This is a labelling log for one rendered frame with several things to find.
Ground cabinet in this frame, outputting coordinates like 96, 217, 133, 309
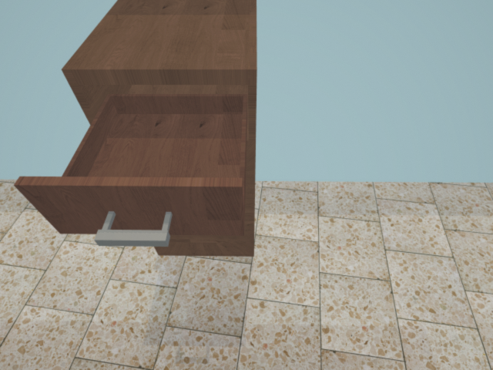
62, 0, 257, 257

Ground handle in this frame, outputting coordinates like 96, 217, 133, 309
94, 211, 172, 247

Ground drawer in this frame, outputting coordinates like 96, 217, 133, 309
14, 94, 247, 236

